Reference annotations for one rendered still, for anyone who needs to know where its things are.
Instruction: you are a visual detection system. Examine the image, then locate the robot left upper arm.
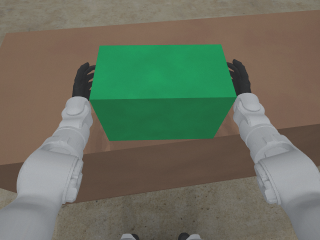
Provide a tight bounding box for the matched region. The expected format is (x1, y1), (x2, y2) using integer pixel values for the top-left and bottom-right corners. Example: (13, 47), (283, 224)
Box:
(0, 149), (84, 240)

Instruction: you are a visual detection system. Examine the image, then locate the pedestal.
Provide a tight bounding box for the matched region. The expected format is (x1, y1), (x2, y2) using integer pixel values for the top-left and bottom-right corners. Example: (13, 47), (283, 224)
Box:
(0, 9), (320, 205)

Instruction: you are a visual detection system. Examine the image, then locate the left robot forearm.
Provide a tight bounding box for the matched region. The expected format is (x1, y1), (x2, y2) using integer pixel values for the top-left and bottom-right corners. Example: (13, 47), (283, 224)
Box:
(16, 96), (93, 195)

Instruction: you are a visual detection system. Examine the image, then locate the carton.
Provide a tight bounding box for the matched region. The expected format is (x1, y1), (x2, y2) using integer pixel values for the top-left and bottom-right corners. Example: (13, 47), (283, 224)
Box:
(89, 44), (237, 141)

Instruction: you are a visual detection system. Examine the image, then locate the right robot forearm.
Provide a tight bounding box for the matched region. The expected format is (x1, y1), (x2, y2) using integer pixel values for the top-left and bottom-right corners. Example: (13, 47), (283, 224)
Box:
(233, 93), (320, 182)

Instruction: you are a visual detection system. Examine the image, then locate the robot right hand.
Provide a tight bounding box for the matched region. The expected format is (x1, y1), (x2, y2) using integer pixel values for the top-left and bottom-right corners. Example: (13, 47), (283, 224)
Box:
(226, 59), (252, 96)

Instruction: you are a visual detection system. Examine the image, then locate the robot left hand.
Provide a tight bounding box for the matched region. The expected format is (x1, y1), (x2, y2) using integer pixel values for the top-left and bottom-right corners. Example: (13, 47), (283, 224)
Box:
(72, 62), (96, 101)

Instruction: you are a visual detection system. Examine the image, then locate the robot right upper arm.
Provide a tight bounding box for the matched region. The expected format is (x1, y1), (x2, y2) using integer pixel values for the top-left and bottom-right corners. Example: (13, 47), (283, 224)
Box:
(254, 149), (320, 240)

